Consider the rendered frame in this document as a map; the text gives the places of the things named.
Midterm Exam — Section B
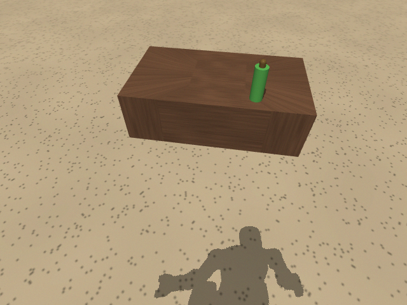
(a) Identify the bottle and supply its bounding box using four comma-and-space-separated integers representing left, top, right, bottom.
249, 59, 270, 102

